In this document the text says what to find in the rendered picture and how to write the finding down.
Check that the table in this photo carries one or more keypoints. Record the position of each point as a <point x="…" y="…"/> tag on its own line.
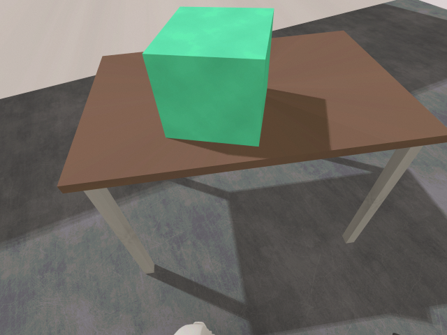
<point x="326" y="97"/>

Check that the left robot shin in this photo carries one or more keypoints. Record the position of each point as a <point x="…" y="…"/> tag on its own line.
<point x="200" y="323"/>

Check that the carton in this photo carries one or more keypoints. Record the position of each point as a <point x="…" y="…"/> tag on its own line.
<point x="208" y="68"/>

